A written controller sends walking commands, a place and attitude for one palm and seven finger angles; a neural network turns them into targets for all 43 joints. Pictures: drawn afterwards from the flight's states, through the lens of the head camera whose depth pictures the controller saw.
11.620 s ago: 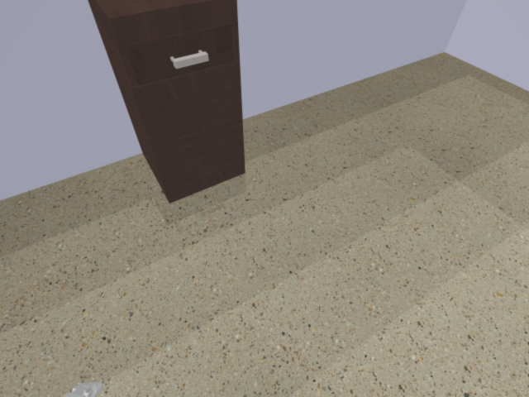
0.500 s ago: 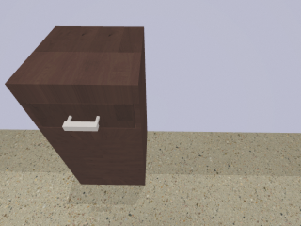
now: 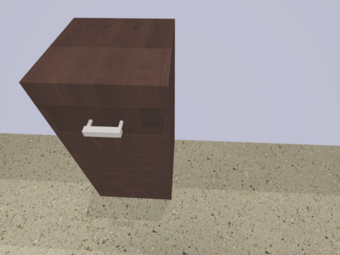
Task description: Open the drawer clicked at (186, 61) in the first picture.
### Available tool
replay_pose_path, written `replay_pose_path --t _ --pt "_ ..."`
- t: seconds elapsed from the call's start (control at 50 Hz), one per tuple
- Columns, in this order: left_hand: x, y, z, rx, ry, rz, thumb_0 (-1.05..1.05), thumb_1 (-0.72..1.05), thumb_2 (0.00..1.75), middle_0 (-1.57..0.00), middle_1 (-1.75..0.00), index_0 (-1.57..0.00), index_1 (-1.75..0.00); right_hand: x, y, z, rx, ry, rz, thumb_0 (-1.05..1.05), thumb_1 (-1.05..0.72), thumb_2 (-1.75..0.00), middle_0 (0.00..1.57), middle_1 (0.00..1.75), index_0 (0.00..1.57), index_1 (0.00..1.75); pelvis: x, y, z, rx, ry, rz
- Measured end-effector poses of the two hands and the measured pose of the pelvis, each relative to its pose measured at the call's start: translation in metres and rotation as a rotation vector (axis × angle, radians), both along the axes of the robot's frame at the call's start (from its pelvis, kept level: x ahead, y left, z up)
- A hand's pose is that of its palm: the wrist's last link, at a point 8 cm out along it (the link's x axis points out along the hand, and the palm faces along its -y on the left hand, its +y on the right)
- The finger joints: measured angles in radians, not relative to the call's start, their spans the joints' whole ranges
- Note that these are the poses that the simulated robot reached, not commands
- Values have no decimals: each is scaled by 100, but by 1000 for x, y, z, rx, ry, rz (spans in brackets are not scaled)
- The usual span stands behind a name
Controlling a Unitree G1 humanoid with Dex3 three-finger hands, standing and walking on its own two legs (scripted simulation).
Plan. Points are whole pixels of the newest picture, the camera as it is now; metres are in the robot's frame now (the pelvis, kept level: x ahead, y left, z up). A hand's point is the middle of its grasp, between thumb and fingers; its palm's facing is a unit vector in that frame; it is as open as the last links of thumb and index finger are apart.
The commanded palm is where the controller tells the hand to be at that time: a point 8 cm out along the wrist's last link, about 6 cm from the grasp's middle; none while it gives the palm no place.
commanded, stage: come to a stop and stand still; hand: left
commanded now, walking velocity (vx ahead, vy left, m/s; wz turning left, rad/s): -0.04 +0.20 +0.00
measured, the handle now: (104, 127) +0.50 +0.27 -0.06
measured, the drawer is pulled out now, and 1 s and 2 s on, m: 0.00 0.00 0.00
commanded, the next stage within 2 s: look again from close up in 1.26 s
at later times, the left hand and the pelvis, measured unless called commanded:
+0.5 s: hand out of the picture -0.01 +0.20 -0.17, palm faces +0.00 -0.98 -0.21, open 7.4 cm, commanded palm none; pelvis -0.02 +0.03 +0.00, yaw -1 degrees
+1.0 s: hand out of the picture +0.03 +0.20 -0.18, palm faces -0.01 -0.98 -0.20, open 7.4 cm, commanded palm none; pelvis +0.01 +0.03 +0.00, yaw -2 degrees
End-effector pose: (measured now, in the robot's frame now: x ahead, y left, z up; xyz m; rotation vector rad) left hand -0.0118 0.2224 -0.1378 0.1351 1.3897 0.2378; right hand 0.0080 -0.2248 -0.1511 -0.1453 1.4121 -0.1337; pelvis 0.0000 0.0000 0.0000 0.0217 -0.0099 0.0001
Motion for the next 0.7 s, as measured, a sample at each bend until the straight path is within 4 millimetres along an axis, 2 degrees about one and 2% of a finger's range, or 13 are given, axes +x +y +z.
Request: replay_pose_path --t 0.1,0.16,0.22,0.28,0.36,0.44,0.56,0.64,0.7 --pt "-11 29 -2 15 1 14 1 90 90 -21 -29 -20 -30 19 7 9 -34 -63 19 1 -91 -90 20 30 20 30 -11 19 0 14 -5 4" --pt "-14 52 -11 15 9 5 1 90 90 -21 -30 -20 -30 27 16 9 -58 -131 26 0 -91 -90 20 30 20 30 -15 34 -8 5 -4 3" --pt "-11 69 -13 26 7 -14 1 90 90 -21 -29 -20 -30 24 29 10 -56 -157 30 0 -91 -90 20 30 20 30 -20 43 -9 17 -5 -8" --pt "-6 74 -7 22 -8 -38 1 91 90 -20 -29 -19 -30 16 44 13 -29 -149 28 0 -91 -90 20 30 20 30 -21 46 -3 15 3 -10" --pt "-2 65 1 -1 -19 -67 1 91 90 -20 -29 -19 -30 0 47 13 -17 -119 1 0 -93 -90 20 30 20 30 -21 47 3 9 17 -17" --pt "-1 45 1 -23 -12 -88 1 91 90 -20 -29 -19 -30 -21 43 6 7 -73 -31 0 -93 -90 20 30 20 30 -21 39 2 20 26 -25" --pt "-13 14 1 -40 17 -81 1 92 90 -20 -29 -19 -30 -49 36 -1 39 32 -57 0 -92 -90 20 30 20 30 -13 24 2 -4 12 -30" --pt "-16 1 -2 -56 43 -102 1 91 90 -20 -29 -20 -30 -49 35 -1 43 36 -71 1 -91 -90 20 30 20 30 -7 21 0 -30 26 -35" --pt "-10 -1 -7 -66 41 -103 1 91 90 -21 -29 -20 -30 -41 37 -2 36 18 -71 1 -91 -90 20 30 20 30 -1 21 -3 -37 28 -29"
